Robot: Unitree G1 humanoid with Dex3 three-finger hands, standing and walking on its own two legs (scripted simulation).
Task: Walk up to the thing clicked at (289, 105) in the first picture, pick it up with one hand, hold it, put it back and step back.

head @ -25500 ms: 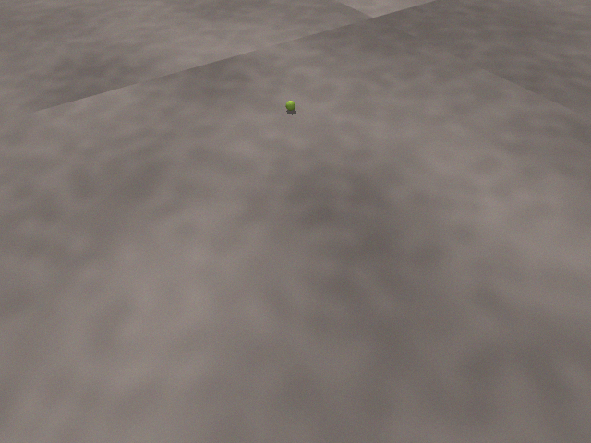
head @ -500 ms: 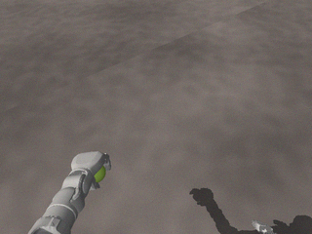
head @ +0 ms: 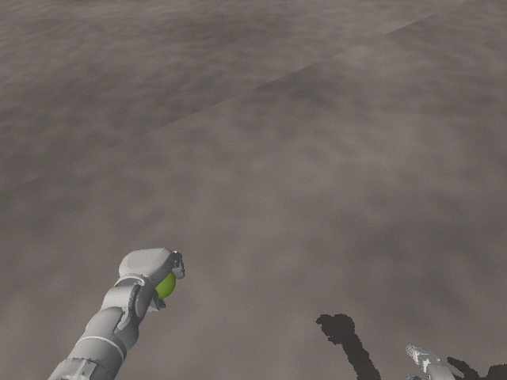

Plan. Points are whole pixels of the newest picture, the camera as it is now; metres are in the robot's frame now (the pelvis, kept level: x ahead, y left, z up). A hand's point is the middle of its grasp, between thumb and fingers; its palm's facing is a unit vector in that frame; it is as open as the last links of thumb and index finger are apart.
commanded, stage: hold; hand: left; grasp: from above
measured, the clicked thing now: (159, 282) +0.32 +0.22 -0.06
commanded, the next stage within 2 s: crouch in 0.66 s
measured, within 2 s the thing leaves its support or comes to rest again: neither
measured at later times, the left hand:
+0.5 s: hand (152, 291) +0.29 +0.22 -0.04, palm faces -0.44 -0.07 -0.89, open 8.0 cm
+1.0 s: hand (156, 294) +0.29 +0.22 -0.06, palm faces -0.45 -0.06 -0.89, open 8.0 cm
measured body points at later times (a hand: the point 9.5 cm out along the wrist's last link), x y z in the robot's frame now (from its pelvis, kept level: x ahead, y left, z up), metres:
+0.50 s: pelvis +0.00 +0.00 +0.00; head +0.01 -0.02 +0.45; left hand +0.31 +0.22 +0.01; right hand +0.15 -0.25 -0.11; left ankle +0.03 +0.12 -0.74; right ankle +0.01 -0.14 -0.74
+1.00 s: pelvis +0.00 +0.00 +0.00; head +0.02 -0.01 +0.45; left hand +0.31 +0.22 -0.01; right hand +0.14 -0.25 -0.11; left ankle +0.03 +0.12 -0.74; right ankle +0.01 -0.14 -0.74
